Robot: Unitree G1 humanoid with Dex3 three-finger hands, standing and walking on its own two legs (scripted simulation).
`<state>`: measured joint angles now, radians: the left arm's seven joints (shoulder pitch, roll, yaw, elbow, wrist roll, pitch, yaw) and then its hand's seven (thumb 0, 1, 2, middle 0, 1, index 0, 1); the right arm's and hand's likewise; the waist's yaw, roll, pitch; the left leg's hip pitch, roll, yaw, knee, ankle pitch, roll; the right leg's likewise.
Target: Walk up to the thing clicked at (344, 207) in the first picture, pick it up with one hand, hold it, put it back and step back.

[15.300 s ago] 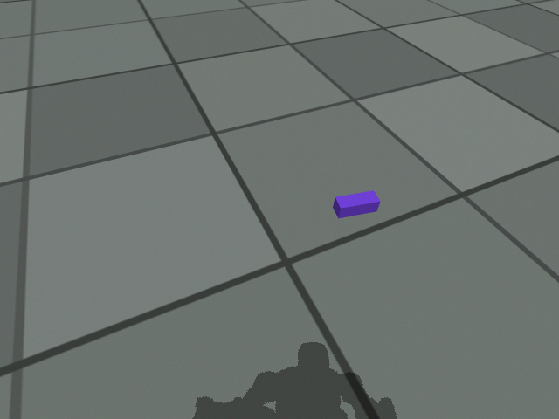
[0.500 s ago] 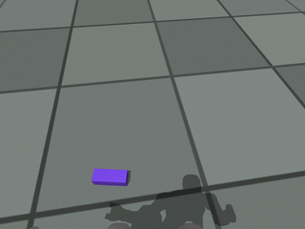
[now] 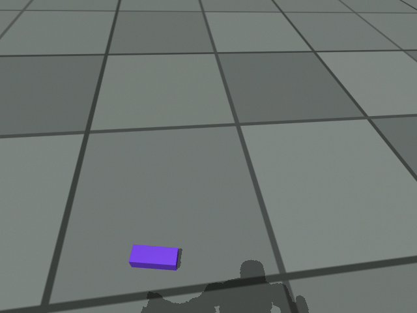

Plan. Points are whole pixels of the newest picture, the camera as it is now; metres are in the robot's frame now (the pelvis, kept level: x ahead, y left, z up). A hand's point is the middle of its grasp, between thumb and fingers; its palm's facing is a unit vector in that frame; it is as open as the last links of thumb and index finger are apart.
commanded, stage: walk up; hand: left
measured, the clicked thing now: (154, 257) +0.46 +0.22 -0.72
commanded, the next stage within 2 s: stand in 0.96 s
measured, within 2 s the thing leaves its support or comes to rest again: neither
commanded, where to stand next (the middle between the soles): +0.07 +0.00 m, yaw -2 degrees
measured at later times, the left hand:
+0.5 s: hand out of the picture +0.09 +0.25 -0.13, palm faces -0.04 -0.93 -0.37, open 7.4 cm
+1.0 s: hand out of the picture +0.12 +0.23 -0.13, palm faces -0.05 -0.93 -0.36, open 7.4 cm
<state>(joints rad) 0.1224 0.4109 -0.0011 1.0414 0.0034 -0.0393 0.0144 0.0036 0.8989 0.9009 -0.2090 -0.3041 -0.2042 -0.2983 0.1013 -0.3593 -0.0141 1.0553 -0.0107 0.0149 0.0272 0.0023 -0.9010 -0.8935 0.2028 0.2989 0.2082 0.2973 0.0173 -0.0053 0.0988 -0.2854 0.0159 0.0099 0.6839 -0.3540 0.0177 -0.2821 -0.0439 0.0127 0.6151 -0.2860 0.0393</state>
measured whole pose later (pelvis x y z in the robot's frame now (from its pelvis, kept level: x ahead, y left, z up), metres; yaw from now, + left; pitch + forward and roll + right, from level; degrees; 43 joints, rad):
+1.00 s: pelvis +0.02 -0.02 +0.02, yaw -1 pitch -2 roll +0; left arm 0.06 0.35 0.00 1.14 0.01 -0.02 0.00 0.00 0.90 0.90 -0.21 -0.30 -0.20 -0.30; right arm 0.10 -0.35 -0.03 1.16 -0.01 0.01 0.02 0.00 -0.90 -0.89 0.20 0.30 0.21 0.30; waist -0.01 0.00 0.07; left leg -0.10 0.02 0.03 0.34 -0.20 -0.01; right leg -0.15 -0.04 0.02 0.36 -0.18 0.04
